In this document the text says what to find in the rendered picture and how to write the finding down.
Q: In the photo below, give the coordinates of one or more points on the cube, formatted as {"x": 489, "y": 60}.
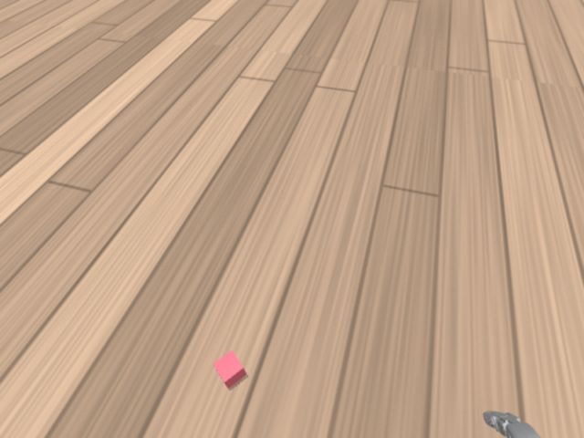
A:
{"x": 230, "y": 369}

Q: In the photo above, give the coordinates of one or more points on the right robot hand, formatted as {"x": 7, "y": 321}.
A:
{"x": 509, "y": 425}

